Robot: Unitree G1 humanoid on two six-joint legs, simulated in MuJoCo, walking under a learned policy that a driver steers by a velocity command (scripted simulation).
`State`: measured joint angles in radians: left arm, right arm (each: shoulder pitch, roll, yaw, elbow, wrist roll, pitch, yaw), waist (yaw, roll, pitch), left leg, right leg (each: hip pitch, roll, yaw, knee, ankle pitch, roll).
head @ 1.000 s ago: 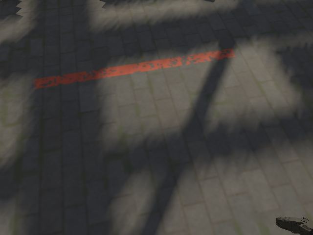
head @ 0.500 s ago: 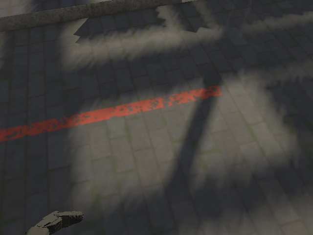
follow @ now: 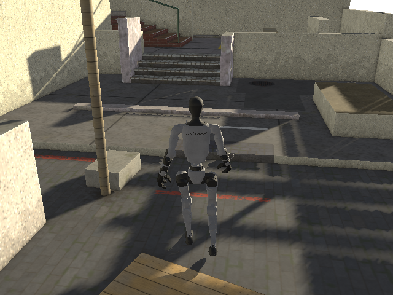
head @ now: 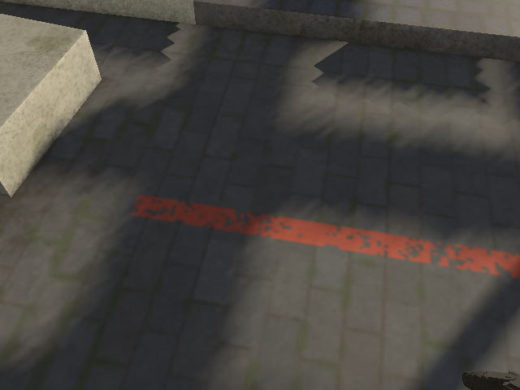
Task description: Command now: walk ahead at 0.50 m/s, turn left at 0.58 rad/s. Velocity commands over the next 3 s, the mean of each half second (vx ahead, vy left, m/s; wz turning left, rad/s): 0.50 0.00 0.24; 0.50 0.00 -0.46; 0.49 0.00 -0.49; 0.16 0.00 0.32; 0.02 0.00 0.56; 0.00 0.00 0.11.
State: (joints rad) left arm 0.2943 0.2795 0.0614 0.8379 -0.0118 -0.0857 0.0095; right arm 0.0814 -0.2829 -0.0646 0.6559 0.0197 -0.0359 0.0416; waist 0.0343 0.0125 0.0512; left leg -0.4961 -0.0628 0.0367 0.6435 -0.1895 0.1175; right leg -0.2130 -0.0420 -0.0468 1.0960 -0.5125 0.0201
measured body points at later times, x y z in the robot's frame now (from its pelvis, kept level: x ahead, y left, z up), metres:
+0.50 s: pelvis +0.29 -0.03 +0.01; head +0.32 -0.03 +0.45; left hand +0.48 +0.23 -0.07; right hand +0.36 -0.32 -0.12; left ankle +0.10 +0.06 -0.67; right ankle +0.39 -0.11 -0.72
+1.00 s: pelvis +0.57 -0.01 +0.01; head +0.59 -0.01 +0.46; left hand +0.65 +0.27 -0.11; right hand +0.75 -0.29 -0.05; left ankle +0.67 +0.09 -0.72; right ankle +0.41 -0.10 -0.67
